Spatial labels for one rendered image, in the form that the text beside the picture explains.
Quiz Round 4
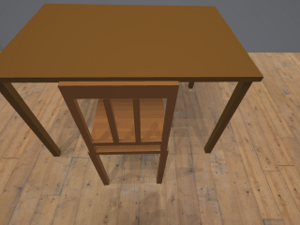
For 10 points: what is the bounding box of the chair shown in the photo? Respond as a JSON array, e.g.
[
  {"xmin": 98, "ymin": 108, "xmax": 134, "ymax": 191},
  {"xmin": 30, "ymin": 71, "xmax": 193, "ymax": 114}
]
[{"xmin": 57, "ymin": 81, "xmax": 179, "ymax": 186}]

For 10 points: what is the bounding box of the table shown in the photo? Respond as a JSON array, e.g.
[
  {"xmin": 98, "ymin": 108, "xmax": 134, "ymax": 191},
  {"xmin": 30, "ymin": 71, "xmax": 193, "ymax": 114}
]
[{"xmin": 0, "ymin": 4, "xmax": 263, "ymax": 157}]

